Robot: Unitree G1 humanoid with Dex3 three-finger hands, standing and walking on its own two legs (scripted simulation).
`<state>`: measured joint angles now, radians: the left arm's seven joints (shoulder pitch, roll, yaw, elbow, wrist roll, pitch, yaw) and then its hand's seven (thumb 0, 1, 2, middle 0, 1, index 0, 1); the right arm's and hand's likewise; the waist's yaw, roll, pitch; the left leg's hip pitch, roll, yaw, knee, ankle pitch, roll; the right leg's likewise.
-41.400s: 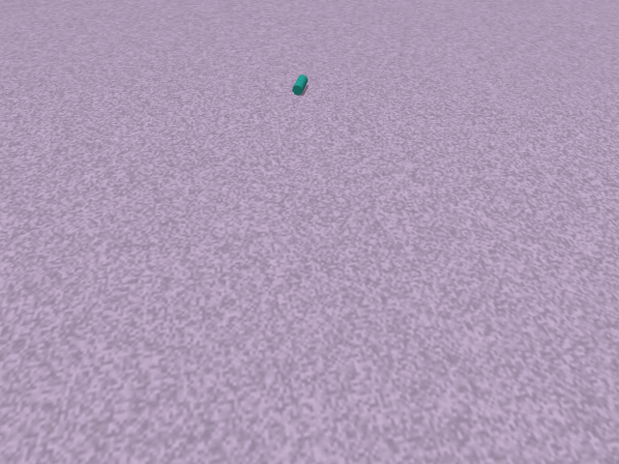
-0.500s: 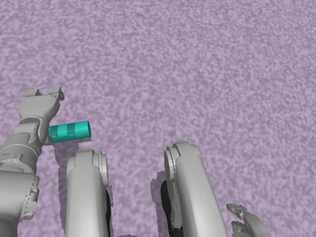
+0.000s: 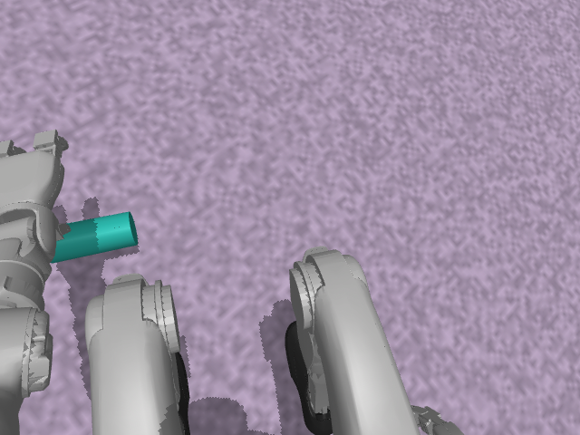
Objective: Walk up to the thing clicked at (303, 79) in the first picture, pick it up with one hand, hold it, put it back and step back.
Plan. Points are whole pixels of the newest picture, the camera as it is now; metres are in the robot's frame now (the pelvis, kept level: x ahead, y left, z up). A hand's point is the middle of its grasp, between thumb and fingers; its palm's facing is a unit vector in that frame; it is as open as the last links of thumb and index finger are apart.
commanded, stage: home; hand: left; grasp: from above
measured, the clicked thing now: (92, 236) +0.42 +0.26 -0.30
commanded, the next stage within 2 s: none
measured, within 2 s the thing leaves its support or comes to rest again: neither
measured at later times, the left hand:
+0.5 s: hand out of the picture +0.28 +0.25 +0.07, palm faces -0.15 -0.80 -0.58, open 7.6 cm
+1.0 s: hand out of the picture +0.24 +0.21 +0.30, palm faces +0.19 -0.96 -0.21, open 7.4 cm
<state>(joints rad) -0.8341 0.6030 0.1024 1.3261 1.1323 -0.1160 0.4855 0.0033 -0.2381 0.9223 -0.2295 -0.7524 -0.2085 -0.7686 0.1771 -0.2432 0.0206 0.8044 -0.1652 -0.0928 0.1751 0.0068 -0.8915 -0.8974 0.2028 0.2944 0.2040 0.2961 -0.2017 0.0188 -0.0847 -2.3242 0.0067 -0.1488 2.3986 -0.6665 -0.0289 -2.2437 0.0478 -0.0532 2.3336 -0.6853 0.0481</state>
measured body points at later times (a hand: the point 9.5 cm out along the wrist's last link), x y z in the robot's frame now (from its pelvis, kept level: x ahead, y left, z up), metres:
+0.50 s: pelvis +0.01 +0.00 +0.18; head +0.16 +0.05 +0.60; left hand +0.29 +0.29 +0.11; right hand +0.24 -0.24 +0.09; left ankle +0.08 +0.13 -0.30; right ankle +0.10 -0.13 -0.30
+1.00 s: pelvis +0.07 +0.01 +0.36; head +0.12 +0.03 +0.80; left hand +0.22 +0.26 +0.31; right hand +0.25 -0.21 +0.28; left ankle +0.08 +0.13 -0.30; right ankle +0.10 -0.13 -0.30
